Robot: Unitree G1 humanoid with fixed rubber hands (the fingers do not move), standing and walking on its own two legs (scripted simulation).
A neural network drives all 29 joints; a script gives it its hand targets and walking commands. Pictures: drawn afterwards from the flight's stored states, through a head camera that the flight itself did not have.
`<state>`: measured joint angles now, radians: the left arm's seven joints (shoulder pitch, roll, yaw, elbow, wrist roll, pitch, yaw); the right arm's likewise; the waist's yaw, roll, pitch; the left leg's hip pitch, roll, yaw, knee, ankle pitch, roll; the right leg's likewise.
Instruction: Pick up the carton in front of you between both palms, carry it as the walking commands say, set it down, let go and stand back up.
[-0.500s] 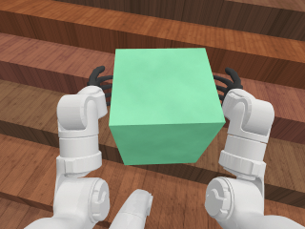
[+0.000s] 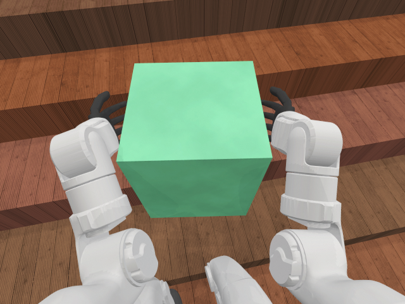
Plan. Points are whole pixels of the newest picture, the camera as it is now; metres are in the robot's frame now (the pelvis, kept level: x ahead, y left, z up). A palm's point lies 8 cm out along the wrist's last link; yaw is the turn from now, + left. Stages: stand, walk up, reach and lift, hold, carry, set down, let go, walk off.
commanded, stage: carry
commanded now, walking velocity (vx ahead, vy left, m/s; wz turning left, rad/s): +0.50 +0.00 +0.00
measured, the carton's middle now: (196, 147) +0.38 -0.05 +0.06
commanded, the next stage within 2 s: none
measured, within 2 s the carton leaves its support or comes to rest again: neither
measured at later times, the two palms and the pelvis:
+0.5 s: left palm out of the picture +0.64 +0.13 +0.31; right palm out of the picture +0.68 -0.17 +0.30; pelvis +0.32 -0.07 +0.17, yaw +2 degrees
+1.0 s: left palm out of the picture +0.98 +0.10 +0.46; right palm out of the picture +0.94 -0.20 +0.46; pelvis +0.61 +0.00 +0.32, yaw +1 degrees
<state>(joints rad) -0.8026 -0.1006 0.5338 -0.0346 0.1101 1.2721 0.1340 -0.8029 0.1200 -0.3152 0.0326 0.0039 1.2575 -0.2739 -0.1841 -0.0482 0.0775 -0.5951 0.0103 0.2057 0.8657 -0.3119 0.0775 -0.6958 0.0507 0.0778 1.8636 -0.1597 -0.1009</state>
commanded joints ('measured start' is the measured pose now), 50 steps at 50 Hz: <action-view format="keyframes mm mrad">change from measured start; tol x64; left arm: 1 -613 -760 -658 -67 -160 -46 -9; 50 -526 -749 -643 -49 -145 -39 -15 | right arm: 1 -814 992 691 -241 366 -62 178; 50 -821 1030 742 -201 396 -60 189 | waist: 1 79 75 -622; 50 128 95 -635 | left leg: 1 795 288 -608 -393 162 174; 11 527 207 -234 -784 22 134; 16 555 209 43 -367 1771 106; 19 137 -79 -170 635 246 -71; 33 -1088 57 -225 1476 -272 93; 43 185 -92 142 293 51 82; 46 631 269 -947 -475 340 300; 50 563 242 -761 -391 -12 200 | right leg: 1 -369 -92 19 25 -131 -24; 8 -997 -158 -84 422 -475 -40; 17 368 94 -398 -967 -67 -37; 20 780 -347 771 -1451 334 -279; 39 388 -187 -177 -1902 184 -120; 43 710 -256 -310 -1351 1697 -66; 46 208 50 -50 -317 31 89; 50 -162 -41 84 120 40 -20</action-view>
